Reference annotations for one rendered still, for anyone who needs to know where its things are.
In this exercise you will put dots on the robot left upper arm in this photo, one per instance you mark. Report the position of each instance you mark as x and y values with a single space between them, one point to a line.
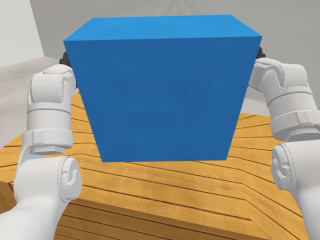
43 189

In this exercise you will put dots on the carton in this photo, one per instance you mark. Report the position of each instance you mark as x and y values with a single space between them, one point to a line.
163 88

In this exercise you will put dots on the left robot hand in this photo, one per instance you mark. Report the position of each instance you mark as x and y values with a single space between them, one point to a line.
65 61

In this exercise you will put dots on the left robot forearm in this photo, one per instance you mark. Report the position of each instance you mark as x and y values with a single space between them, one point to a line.
49 109

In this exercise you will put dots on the pedestal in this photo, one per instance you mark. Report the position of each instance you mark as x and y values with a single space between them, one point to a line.
232 199

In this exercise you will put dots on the right robot forearm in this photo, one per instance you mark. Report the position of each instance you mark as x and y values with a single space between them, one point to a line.
294 114

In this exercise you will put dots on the robot right upper arm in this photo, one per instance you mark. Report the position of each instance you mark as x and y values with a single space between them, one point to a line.
295 167

